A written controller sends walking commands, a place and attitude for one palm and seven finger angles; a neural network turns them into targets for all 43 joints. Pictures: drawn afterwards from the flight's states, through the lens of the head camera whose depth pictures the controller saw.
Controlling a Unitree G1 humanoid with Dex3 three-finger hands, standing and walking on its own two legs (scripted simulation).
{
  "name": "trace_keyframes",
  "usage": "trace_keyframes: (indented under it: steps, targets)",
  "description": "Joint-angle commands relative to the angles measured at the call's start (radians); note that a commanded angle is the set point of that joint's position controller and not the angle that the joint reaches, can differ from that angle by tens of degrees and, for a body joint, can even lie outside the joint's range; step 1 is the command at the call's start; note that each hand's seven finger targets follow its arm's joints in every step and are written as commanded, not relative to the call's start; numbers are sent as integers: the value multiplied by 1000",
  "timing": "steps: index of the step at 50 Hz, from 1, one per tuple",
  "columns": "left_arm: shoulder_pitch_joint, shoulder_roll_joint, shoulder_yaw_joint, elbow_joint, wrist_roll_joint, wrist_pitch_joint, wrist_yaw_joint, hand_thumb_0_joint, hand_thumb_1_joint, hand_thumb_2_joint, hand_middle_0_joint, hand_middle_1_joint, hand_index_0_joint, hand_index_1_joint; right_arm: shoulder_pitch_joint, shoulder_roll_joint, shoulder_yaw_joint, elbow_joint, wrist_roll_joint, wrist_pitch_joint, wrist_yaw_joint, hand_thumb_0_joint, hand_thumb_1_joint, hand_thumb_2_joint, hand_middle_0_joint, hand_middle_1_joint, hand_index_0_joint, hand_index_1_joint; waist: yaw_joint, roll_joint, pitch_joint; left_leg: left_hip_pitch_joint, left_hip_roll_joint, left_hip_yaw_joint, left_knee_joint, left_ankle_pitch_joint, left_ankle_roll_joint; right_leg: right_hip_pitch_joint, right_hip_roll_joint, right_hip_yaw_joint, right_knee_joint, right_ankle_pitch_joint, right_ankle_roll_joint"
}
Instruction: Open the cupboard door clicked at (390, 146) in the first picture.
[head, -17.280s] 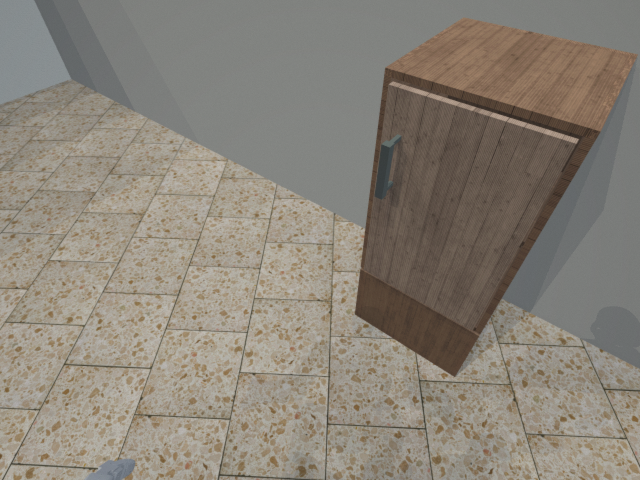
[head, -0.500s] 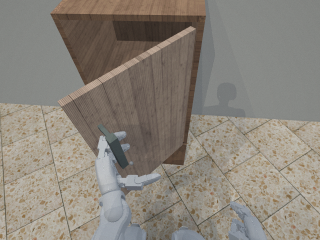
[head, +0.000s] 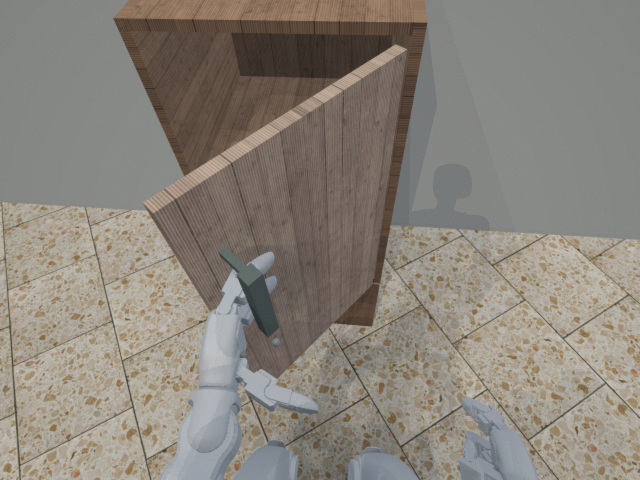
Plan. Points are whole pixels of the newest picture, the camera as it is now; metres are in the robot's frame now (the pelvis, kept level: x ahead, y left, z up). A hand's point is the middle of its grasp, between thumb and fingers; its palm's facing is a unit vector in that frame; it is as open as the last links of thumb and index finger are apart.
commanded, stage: slide the hand sideways off the handle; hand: left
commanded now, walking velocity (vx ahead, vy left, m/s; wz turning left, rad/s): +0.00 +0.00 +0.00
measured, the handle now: (249, 294) +0.33 +0.09 +0.05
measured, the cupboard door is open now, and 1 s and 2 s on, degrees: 51 53 53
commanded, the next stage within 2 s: draw the hand back to the body in 1.06 s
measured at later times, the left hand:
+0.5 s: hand (241, 381) +0.23 +0.09 +0.04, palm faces -0.16 -0.99 +0.03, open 16.1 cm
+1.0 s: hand (193, 409) +0.20 +0.14 +0.04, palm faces -0.05 -1.00 +0.01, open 16.1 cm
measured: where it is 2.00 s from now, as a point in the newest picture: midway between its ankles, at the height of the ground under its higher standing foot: outside the picture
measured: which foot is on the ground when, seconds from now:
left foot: down 0.00-1.00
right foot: down 0.00-1.00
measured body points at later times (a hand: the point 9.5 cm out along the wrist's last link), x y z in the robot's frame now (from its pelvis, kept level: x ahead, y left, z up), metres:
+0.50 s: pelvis +0.00 +0.05 -0.01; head +0.06 +0.04 +0.44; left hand +0.23 +0.15 +0.04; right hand +0.17 -0.18 -0.08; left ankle +0.03 +0.13 -0.65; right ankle +0.01 -0.02 -0.65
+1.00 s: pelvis +0.01 +0.05 -0.01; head +0.07 +0.05 +0.43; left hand +0.20 +0.19 +0.05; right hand +0.19 -0.17 -0.08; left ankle +0.03 +0.13 -0.65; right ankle +0.01 -0.02 -0.65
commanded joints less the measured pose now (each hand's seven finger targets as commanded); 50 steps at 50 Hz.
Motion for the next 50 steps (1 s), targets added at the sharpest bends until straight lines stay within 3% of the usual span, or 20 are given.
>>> trace_keyframes:
  steps: [1, 3, 5, 6, 10, 11, 15, 18, 21, 23, 27, 28, 32, 33, 36, 41, 50]
  targets:
    - [-151, -34, -95, -310, -111, -111, -259, 0, -500, 300, -150, -300, -150, -300, -27, -96, -31, -192, 32, -53, -14, 0, -900, -900, 200, 300, 200, 300, -45, -70, -297, 70, 14, -36, -50, 154, 43, 338, -128, 334, -262, 440, 170]
    - [-81, -17, -15, -294, -185, -87, -250, 0, -500, 300, -150, -300, -150, -300, -43, -100, -26, -210, 40, -55, -21, 0, -900, -900, 200, 300, 200, 300, -17, -131, -253, 18, 13, -26, -51, 94, 33, 365, -143, 373, -320, 320, 179]
    - [-50, -15, 21, -273, -197, -64, -205, 0, -500, 300, -150, -300, -150, -300, -47, -105, -26, -221, 40, -52, -20, 0, -900, -900, 200, 300, 200, 300, -5, -165, -209, -4, 18, -23, -58, 65, 30, 338, -139, 366, -333, 221, 171]
    - [-41, -14, 22, -278, -183, -61, -178, 0, -500, 300, -150, -300, -150, -300, -53, -107, -26, -227, 38, -51, -16, 0, -900, -900, 200, 300, 200, 300, 5, -137, -197, 2, 17, -22, -59, 72, 31, 311, -131, 348, -318, 193, 158]
    - [17, -25, -20, -267, -80, -68, -102, 0, -500, 300, -150, -300, -150, -300, -34, -108, -34, -246, 23, -41, 5, 0, -900, -900, 200, 300, 200, 300, -9, -131, -162, 28, 20, -27, -56, 81, 40, 185, -98, 274, -249, 172, 138]
    - [33, -4, -6, -272, -65, -70, -93, 0, -500, 300, -150, -300, -150, -300, -31, -109, -35, -252, 22, -38, 7, 0, -900, -900, 200, 300, 200, 300, 2, -137, -172, 26, 20, -31, -59, 87, 41, 187, -90, 262, -234, 167, 132]
    - [91, 23, -3, -365, -34, -84, -80, 0, -500, 300, -150, -300, -150, -300, -26, -104, -36, -280, 21, -27, 13, 0, -900, -900, 200, 300, 200, 300, 26, -49, -223, 85, 16, -28, -79, 123, 42, 176, -65, 224, -192, 207, 110]
    - [137, 11, -17, -419, -48, -74, -76, 0, -500, 300, -150, -300, -150, -300, -25, -103, -33, -294, 23, -21, 11, 0, -900, -900, 200, 300, 200, 300, 22, -22, -233, 130, 20, -36, -99, 140, 41, 156, -47, 186, -178, 223, 104]
    - [182, -2, -31, -473, -62, -63, -75, 0, -500, 300, -150, -300, -150, -300, -23, -104, -28, -308, 27, -18, 7, 0, -900, -900, 200, 300, 200, 300, 17, -9, -232, 163, 25, -49, -111, 168, 39, 141, -34, 157, -164, 238, 98]
    - [205, -9, -40, -476, -67, -59, -71, 0, -500, 300, -150, -300, -150, -300, -23, -105, -27, -308, 25, -20, 3, 0, -900, -900, 200, 300, 200, 300, 6, -35, -215, 161, 28, -57, -111, 154, 37, 121, -30, 148, -163, 224, 101]
    - [258, -22, -68, -505, -49, -68, -68, 0, -500, 300, -150, -300, -150, -300, -24, -106, -27, -319, 24, -25, 4, 0, -900, -900, 200, 300, 200, 300, 8, -24, -193, 167, 36, -78, -117, 168, 28, 77, -25, 124, -130, 206, 94]
    - [280, -22, -70, -502, -47, -70, -68, 0, -500, 300, -150, -300, -150, -300, -17, -105, -28, -321, 23, -26, 5, 0, -900, -900, 200, 300, 200, 300, 6, -50, -196, 167, 37, -83, -117, 166, 26, 74, -23, 119, -126, 202, 95]
    - [361, 10, -45, -526, -33, -75, -71, 0, -500, 300, -150, -300, -150, -300, -14, -103, -31, -333, 21, -24, 6, 0, -900, -900, 200, 300, 200, 300, 24, -50, -205, 153, 36, -77, -108, 183, 23, 80, -23, 124, -111, 217, 94]
    - [349, 17, -52, -532, -24, -75, -75, 0, -500, 300, -150, -300, -150, -300, -14, -104, -30, -333, 22, -22, 6, 0, -900, -900, 200, 300, 200, 300, 13, -50, -193, 150, 38, -81, -105, 176, 21, 68, -22, 124, -107, 211, 93]
    - [391, 31, -37, -563, -25, -75, -85, 0, -500, 300, -150, -300, -150, -300, -13, -102, -31, -339, 24, -19, 4, 0, -900, -900, 200, 300, 200, 300, 25, -29, -205, 151, 38, -81, -104, 185, 18, 70, -21, 126, -99, 212, 91]
    - [464, 48, -4, -589, -57, -66, -109, 0, -500, 300, -150, -300, -150, -300, -15, -100, -32, -344, 30, -20, -6, 0, -900, -900, 200, 300, 200, 300, 33, -37, -207, 138, 35, -77, -98, 193, 19, 93, -16, 128, -103, 233, 92]
    - [531, 82, 31, -629, -107, -87, -194, 0, -500, 300, -150, -300, -150, -300, -15, -100, -40, -334, 35, -38, -23, 0, -900, -900, 200, 300, 200, 300, 17, -36, -185, 84, 27, -57, -62, 164, 29, 103, -21, 150, -120, 248, 103]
